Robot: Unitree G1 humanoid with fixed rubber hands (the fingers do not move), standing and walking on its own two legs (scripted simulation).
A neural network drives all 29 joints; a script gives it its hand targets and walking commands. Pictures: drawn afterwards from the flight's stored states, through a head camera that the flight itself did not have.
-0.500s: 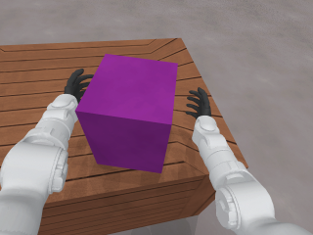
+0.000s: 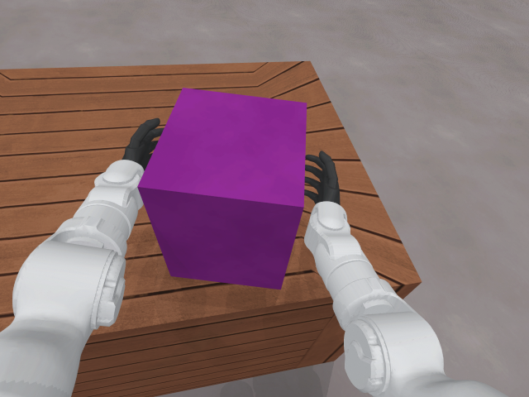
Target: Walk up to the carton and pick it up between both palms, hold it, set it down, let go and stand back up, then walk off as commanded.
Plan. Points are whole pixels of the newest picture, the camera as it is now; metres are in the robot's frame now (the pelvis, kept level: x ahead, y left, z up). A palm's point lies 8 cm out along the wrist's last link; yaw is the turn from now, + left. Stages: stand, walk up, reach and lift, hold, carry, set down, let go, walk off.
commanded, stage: reach and lift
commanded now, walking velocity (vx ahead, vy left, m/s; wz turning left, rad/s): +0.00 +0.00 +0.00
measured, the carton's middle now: (234, 194) +0.43 +0.00 +0.04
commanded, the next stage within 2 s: none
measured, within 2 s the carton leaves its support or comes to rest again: leaves its support in 1.94 s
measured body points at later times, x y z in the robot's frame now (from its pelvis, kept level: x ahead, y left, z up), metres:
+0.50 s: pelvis +0.00 +0.01 +0.00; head +0.05 +0.03 +0.45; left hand +0.47 +0.14 +0.08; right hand +0.39 -0.15 +0.06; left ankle -0.03 +0.06 -0.74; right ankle +0.05 -0.14 -0.74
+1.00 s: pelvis +0.00 +0.01 +0.00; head +0.05 +0.03 +0.45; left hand +0.47 +0.14 +0.08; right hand +0.39 -0.15 +0.06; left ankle -0.03 +0.06 -0.74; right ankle +0.05 -0.14 -0.74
